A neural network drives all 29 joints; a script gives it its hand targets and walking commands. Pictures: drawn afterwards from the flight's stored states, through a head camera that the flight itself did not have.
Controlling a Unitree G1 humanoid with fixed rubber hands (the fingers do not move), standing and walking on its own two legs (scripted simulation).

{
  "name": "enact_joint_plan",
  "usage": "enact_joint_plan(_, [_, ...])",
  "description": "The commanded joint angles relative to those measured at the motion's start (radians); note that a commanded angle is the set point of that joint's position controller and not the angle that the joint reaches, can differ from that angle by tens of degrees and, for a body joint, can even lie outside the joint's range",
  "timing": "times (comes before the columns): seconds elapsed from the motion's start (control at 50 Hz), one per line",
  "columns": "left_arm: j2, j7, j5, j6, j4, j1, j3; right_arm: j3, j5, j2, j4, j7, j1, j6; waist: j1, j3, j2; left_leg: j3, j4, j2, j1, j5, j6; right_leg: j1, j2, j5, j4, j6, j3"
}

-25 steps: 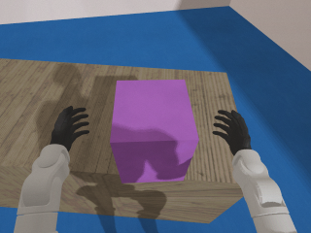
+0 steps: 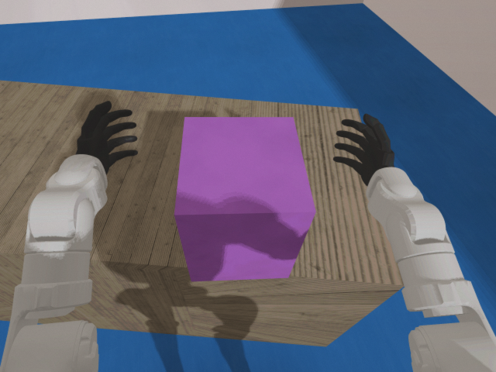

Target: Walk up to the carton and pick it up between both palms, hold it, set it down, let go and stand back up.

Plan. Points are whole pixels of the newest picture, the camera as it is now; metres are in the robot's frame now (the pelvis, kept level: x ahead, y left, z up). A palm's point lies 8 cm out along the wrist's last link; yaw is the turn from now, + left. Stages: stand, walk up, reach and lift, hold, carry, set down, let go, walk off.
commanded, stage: reach and lift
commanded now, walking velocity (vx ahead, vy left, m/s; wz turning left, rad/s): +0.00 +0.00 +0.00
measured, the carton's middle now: (240, 203) +0.41 +0.03 -0.01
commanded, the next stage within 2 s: none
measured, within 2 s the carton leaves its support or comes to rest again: neither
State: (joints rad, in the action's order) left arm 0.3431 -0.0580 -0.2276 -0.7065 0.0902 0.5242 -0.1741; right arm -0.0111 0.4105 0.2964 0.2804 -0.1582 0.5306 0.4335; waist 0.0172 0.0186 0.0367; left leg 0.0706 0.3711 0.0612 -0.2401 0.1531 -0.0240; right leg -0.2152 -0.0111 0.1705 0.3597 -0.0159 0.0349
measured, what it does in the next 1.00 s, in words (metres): stands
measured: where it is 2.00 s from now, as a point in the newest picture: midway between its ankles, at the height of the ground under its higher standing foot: outside the picture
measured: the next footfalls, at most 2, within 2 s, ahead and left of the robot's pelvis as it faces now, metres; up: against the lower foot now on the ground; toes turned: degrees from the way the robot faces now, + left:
none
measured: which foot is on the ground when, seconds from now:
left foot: down 0.00-1.00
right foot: down 0.00-1.00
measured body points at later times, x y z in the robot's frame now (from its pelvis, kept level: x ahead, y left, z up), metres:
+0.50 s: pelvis +0.00 +0.00 +0.00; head +0.02 +0.03 +0.45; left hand +0.41 +0.25 +0.15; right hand +0.43 -0.16 +0.14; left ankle +0.02 +0.13 -0.75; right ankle +0.01 -0.11 -0.75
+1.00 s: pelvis +0.01 +0.00 +0.00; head +0.06 +0.02 +0.44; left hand +0.40 +0.23 +0.06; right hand +0.42 -0.14 +0.05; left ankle +0.02 +0.13 -0.75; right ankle +0.01 -0.11 -0.75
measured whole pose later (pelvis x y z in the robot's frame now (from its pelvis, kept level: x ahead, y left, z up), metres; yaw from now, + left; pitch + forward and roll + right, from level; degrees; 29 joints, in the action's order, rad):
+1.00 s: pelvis +0.01 +0.00 +0.00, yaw +2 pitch +6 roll -1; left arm 0.22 -0.03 -0.11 -0.17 0.62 0.57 -0.12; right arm 0.00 0.23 0.15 0.74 -0.17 0.59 0.04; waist 0.04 -0.01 0.01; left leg 0.04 0.43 0.06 -0.35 0.18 -0.03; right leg -0.29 -0.01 0.19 0.38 -0.01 0.06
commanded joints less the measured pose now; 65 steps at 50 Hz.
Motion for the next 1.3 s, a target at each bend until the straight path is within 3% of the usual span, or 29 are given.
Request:
enact_joint_plan(0.0, [0.223, -0.010, -0.006, 0.049, -0.178, 0.543, -0.050, 0.094, 0.008, 0.219, -0.189, 0.004, 0.555, -0.054, -0.006, -0.638, -0.102, -0.018, 0.015, -0.069, 0.226, -0.298, -0.002, 0.138, -0.037, -0.259, -0.024, 0.033, -0.033])
enact_joint_plan(0.06, [0.236, -0.010, -0.029, 0.055, -0.067, 0.601, -0.020, 0.090, 0.003, 0.210, -0.107, 0.009, 0.624, -0.049, -0.009, -0.656, -0.077, -0.024, 0.013, -0.067, 0.175, -0.271, 0.007, 0.147, -0.033, -0.256, -0.023, 0.028, -0.037])
enact_joint_plan(0.12, [0.246, -0.020, -0.028, 0.060, -0.047, 0.654, -0.010, 0.080, 0.020, 0.237, -0.083, 0.015, 0.683, -0.054, -0.007, -0.708, -0.103, -0.033, 0.024, -0.065, 0.219, -0.311, 0.006, 0.151, -0.038, -0.280, -0.018, 0.027, -0.029])
enact_joint_plan(0.18, [0.246, -0.021, -0.030, 0.058, -0.006, 0.717, 0.002, 0.076, 0.033, 0.252, -0.028, 0.017, 0.745, -0.059, -0.027, -0.719, -0.074, -0.037, 0.037, -0.062, 0.236, -0.333, 0.003, 0.146, -0.041, -0.300, -0.020, 0.030, -0.021])
enact_joint_plan(0.2, [0.250, -0.020, -0.032, 0.061, 0.008, 0.730, 0.001, 0.064, 0.040, 0.253, -0.007, 0.018, 0.764, -0.060, -0.020, -0.717, -0.069, -0.041, 0.038, -0.060, 0.240, -0.334, 0.004, 0.139, -0.043, -0.303, -0.018, 0.031, -0.015])
enact_joint_plan(0.26, [0.238, -0.014, 0.000, 0.063, 0.063, 0.712, -0.001, 0.044, 0.051, 0.250, 0.069, 0.017, 0.751, -0.064, -0.023, -0.703, -0.098, -0.044, 0.042, -0.062, 0.252, -0.365, 0.003, 0.158, -0.041, -0.345, -0.014, 0.032, -0.017])
enact_joint_plan(0.3, [0.213, -0.001, 0.019, 0.075, 0.147, 0.690, -0.003, 0.025, 0.044, 0.224, 0.171, 0.016, 0.729, -0.065, -0.031, -0.628, -0.091, -0.047, 0.040, -0.062, 0.232, -0.354, 0.005, 0.155, -0.035, -0.327, -0.023, 0.035, -0.019])
enact_joint_plan(0.36, [0.174, 0.015, 0.034, 0.131, 0.213, 0.640, 0.007, 0.024, 0.022, 0.189, 0.216, 0.019, 0.691, -0.096, -0.036, -0.566, -0.088, -0.054, 0.035, -0.063, 0.214, -0.306, 0.008, 0.133, -0.028, -0.261, -0.035, 0.036, -0.023])
enact_joint_plan(0.4, [0.156, 0.018, 0.060, 0.184, 0.173, 0.594, 0.003, 0.025, 0.011, 0.155, 0.197, 0.023, 0.635, -0.131, -0.018, -0.596, -0.111, -0.051, 0.033, -0.066, 0.252, -0.339, 0.004, 0.145, -0.031, -0.273, -0.037, 0.033, -0.019])
enact_joint_plan(0.44, [0.151, 0.013, 0.075, 0.213, 0.115, 0.592, -0.009, 0.050, -0.011, 0.162, 0.143, 0.019, 0.625, -0.166, -0.026, -0.636, -0.125, -0.052, 0.055, -0.068, 0.302, -0.431, -0.017, 0.149, -0.041, -0.344, -0.029, 0.031, -0.006])
enact_joint_plan(0.46, [0.140, 0.020, 0.088, 0.229, 0.154, 0.562, -0.014, 0.043, -0.028, 0.131, 0.175, 0.019, 0.601, -0.178, -0.031, -0.582, -0.112, -0.048, 0.060, -0.075, 0.291, -0.417, -0.014, 0.133, -0.043, -0.317, -0.035, 0.031, 0.000])
enact_joint_plan(0.56, [0.140, 0.002, 0.069, 0.335, 0.108, 0.608, 0.001, 0.065, -0.085, 0.096, 0.028, 0.012, 0.645, -0.254, 0.002, -0.643, -0.109, -0.024, 0.045, -0.081, 0.231, -0.343, -0.005, 0.137, -0.038, -0.283, -0.023, 0.049, -0.005])
enact_joint_plan(0.6, [0.134, -0.012, 0.055, 0.378, 0.017, 0.616, -0.003, 0.097, -0.103, 0.110, -0.047, 0.008, 0.630, -0.289, -0.009, -0.753, -0.130, -0.028, 0.061, -0.078, 0.293, -0.404, -0.024, 0.135, -0.043, -0.330, -0.014, 0.048, 0.006])
enact_joint_plan(0.62, [0.129, -0.015, 0.047, 0.393, 0.027, 0.613, 0.001, 0.090, -0.106, 0.090, -0.042, 0.007, 0.629, -0.299, -0.001, -0.756, -0.125, -0.032, 0.077, -0.078, 0.287, -0.422, -0.023, 0.117, -0.047, -0.334, -0.005, 0.045, 0.005])
enact_joint_plan(0.64, [0.113, -0.018, 0.042, 0.404, 0.011, 0.605, 0.014, 0.094, -0.116, 0.096, -0.045, 0.006, 0.608, -0.309, -0.015, -0.774, -0.134, -0.036, 0.085, -0.075, 0.315, -0.452, -0.033, 0.109, -0.047, -0.352, -0.005, 0.040, 0.007])
enact_joint_plan(0.66, [0.124, -0.016, 0.047, 0.411, 0.026, 0.590, 0.006, 0.083, -0.118, 0.093, -0.039, 0.006, 0.597, -0.316, -0.002, -0.776, -0.126, -0.032, 0.087, -0.078, 0.314, -0.450, -0.028, 0.110, -0.045, -0.347, -0.006, 0.040, -0.002])
enact_joint_plan(0.76, [0.083, 0.007, 0.065, 0.448, 0.174, 0.519, 0.019, 0.064, -0.146, 0.041, 0.075, -0.013, 0.543, -0.345, 0.002, -0.730, -0.078, -0.027, 0.071, -0.074, 0.223, -0.378, -0.010, 0.125, -0.033, -0.328, 0.003, 0.053, -0.014])
enact_joint_plan(0.78, [0.073, 0.010, 0.071, 0.465, 0.184, 0.487, 0.014, 0.043, -0.144, 0.032, 0.088, -0.011, 0.523, -0.358, 0.019, -0.724, -0.072, -0.027, 0.075, -0.074, 0.228, -0.400, -0.010, 0.138, -0.032, -0.338, 0.005, 0.049, -0.011])
enact_joint_plan(0.8, [0.066, 0.015, 0.078, 0.478, 0.193, 0.479, 0.021, 0.042, -0.149, 0.034, 0.094, -0.012, 0.510, -0.372, 0.014, -0.751, -0.077, -0.025, 0.081, -0.076, 0.242, -0.428, -0.014, 0.142, -0.036, -0.351, 0.003, 0.050, -0.009])
enact_joint_plan(0.86, [0.042, 0.021, 0.100, 0.536, 0.239, 0.454, 0.019, 0.046, -0.167, 0.003, 0.146, -0.012, 0.478, -0.418, 0.025, -0.741, -0.093, -0.024, 0.095, -0.075, 0.228, -0.453, -0.028, 0.122, -0.034, -0.355, 0.004, 0.047, -0.009])
enact_joint_plan(0.88, [0.026, 0.023, 0.104, 0.555, 0.289, 0.457, 0.028, 0.048, -0.180, 0.000, 0.211, -0.010, 0.465, -0.426, 0.008, -0.699, -0.091, -0.027, 0.091, -0.073, 0.208, -0.427, -0.028, 0.103, -0.033, -0.329, 0.003, 0.049, -0.008])
enact_joint_plan(0.9, [0.023, 0.026, 0.118, 0.575, 0.314, 0.447, 0.023, 0.049, -0.188, -0.006, 0.254, -0.009, 0.462, -0.440, 0.015, -0.673, -0.091, -0.025, 0.088, -0.073, 0.201, -0.419, -0.029, 0.093, -0.033, -0.315, 0.002, 0.041, -0.003])
enact_joint_plan(0.96, [0.014, 0.026, 0.130, 0.660, 0.340, 0.456, 0.017, 0.045, -0.200, -0.015, 0.247, -0.007, 0.472, -0.506, 0.032, -0.712, -0.068, -0.021, 0.098, -0.070, 0.162, -0.431, -0.027, 0.104, -0.032, -0.343, 0.017, 0.046, -0.007])
enact_joint_plan(1.04, [-0.002, 0.028, 0.144, 0.758, 0.469, 0.463, 0.020, 0.038, -0.214, -0.042, 0.322, 0.002, 0.488, -0.574, 0.025, -0.725, -0.053, -0.017, 0.116, -0.072, 0.109, -0.430, -0.023, 0.108, -0.029, -0.390, 0.037, 0.053, -0.007])
enact_joint_plan(1.1, [-0.020, 0.019, 0.141, 0.837, 0.455, 0.502, 0.036, 0.038, -0.211, -0.025, 0.330, 0.007, 0.507, -0.638, 0.026, -0.816, -0.094, -0.020, 0.144, -0.075, 0.104, -0.510, -0.047, 0.110, -0.037, -0.494, 0.075, 0.053, -0.003])
enact_joint_plan(1.14, [-0.018, 0.013, 0.131, 0.873, 0.466, 0.505, 0.040, 0.030, -0.208, -0.019, 0.341, 0.008, 0.505, -0.665, 0.020, -0.862, -0.085, -0.021, 0.165, -0.073, 0.103, -0.536, -0.047, 0.107, -0.038, -0.516, 0.084, 0.051, -0.005])
enact_joint_plan(1.22, [-0.016, 0.010, 0.113, 0.891, 0.534, 0.527, 0.045, 0.016, -0.198, -0.026, 0.378, 0.004, 0.537, -0.669, 0.014, -0.868, -0.055, -0.016, 0.166, -0.074, 0.045, -0.473, -0.033, 0.092, -0.032, -0.476, 0.093, 0.053, -0.014])
enact_joint_plan(1.26, [-0.016, 0.012, 0.122, 0.897, 0.545, 0.532, 0.045, 0.019, -0.195, -0.020, 0.400, 0.003, 0.536, -0.671, 0.019, -0.870, -0.084, -0.011, 0.157, -0.075, 0.045, -0.454, -0.041, 0.084, -0.031, -0.447, 0.088, 0.053, -0.013])
enact_joint_plan(1.28, [-0.033, 0.011, 0.119, 0.900, 0.561, 0.538, 0.047, 0.018, -0.189, -0.032, 0.423, 0.005, 0.549, -0.668, 0.018, -0.864, -0.071, -0.017, 0.158, -0.070, 0.052, -0.452, -0.039, 0.061, -0.035, -0.420, 0.087, 0.050, -0.008])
